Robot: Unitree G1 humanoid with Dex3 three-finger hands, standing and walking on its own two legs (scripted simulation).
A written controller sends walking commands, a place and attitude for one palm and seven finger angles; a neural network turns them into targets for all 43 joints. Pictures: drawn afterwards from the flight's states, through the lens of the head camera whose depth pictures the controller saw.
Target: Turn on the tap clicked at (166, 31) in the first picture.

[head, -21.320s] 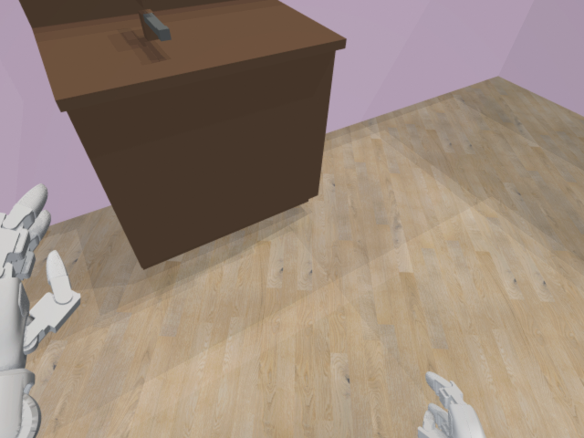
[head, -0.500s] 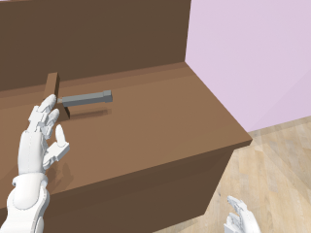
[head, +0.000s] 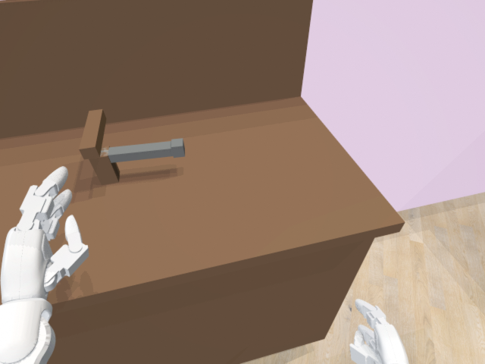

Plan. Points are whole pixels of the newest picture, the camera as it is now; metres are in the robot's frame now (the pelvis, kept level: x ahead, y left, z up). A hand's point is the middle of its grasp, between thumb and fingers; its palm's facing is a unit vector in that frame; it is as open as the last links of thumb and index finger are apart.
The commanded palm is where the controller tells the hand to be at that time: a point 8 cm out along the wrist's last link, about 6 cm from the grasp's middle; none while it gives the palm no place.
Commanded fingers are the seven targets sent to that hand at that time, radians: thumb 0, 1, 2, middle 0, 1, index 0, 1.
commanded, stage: draw the hand back beside the body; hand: left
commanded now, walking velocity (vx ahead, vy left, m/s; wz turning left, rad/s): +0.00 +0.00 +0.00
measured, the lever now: (178, 147) +0.49 +0.21 +0.10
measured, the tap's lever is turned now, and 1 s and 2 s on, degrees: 85 85 85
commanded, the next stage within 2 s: step back with the hand held close in 0.04 s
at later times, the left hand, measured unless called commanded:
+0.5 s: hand (90, 261) +0.19 +0.23 +0.15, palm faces +0.30 -0.86 -0.41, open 7.4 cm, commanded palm +0.14 +0.28 +0.17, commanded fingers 0.00 0.90 0.90 -0.20 -0.30 -0.20 -0.30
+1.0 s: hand (53, 303) +0.13 +0.24 +0.15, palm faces +0.38 -0.84 -0.37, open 7.4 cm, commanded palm +0.07 +0.30 +0.17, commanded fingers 0.00 0.90 0.90 -0.20 -0.30 -0.20 -0.30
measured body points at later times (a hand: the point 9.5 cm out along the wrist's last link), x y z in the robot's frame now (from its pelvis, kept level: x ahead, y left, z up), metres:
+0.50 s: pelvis -0.03 +0.01 -0.01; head -0.02 -0.01 +0.44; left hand +0.17 +0.28 +0.17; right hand +0.15 -0.23 -0.09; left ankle +0.02 +0.12 -0.74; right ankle +0.00 -0.11 -0.74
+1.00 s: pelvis -0.08 +0.02 -0.02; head -0.06 +0.02 +0.43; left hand +0.10 +0.29 +0.17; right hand +0.09 -0.21 -0.11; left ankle -0.01 +0.13 -0.74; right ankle +0.00 -0.11 -0.74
